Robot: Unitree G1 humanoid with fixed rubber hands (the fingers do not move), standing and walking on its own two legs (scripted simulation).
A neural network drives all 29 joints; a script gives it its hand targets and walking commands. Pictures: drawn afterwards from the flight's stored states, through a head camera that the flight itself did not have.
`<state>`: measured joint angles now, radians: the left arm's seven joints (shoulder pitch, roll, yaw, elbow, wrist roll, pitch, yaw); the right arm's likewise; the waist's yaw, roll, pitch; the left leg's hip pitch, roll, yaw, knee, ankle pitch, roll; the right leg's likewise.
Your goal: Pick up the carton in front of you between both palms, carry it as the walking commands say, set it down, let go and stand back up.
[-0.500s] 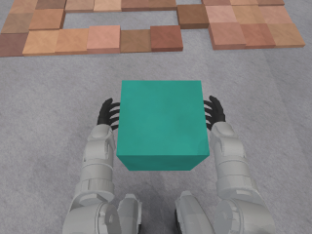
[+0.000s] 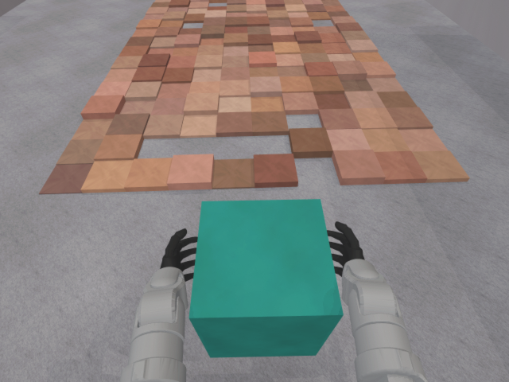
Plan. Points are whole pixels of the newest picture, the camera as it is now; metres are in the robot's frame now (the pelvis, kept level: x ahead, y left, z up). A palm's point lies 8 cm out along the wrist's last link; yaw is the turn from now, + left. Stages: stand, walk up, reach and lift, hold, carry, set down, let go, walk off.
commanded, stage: reach and lift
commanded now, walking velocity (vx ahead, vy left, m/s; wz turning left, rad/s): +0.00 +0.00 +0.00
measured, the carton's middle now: (262, 283) +0.32 +0.00 -0.06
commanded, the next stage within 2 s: hold in 1.04 s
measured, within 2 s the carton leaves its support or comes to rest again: neither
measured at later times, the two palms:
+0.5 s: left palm (167, 267) +0.30 +0.15 +0.04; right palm (354, 261) +0.30 -0.15 +0.04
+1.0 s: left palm (167, 265) +0.30 +0.15 +0.05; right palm (357, 256) +0.30 -0.15 +0.05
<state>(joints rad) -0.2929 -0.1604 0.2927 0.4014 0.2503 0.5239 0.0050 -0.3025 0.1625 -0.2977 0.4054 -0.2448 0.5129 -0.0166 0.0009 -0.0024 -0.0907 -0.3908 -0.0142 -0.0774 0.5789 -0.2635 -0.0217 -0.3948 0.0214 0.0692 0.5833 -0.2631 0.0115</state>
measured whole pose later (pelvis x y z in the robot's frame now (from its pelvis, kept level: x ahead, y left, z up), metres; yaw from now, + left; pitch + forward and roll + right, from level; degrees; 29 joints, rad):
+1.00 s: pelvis +0.01 +0.00 +0.02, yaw +0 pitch -5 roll +0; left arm -0.23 -0.14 0.20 0.24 0.27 0.70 -0.01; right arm -0.24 0.15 -0.21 0.26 -0.27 0.69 0.00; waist 0.00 0.00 0.02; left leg -0.07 0.00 -0.08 0.36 -0.20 -0.02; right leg -0.08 0.02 0.07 0.36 -0.19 0.01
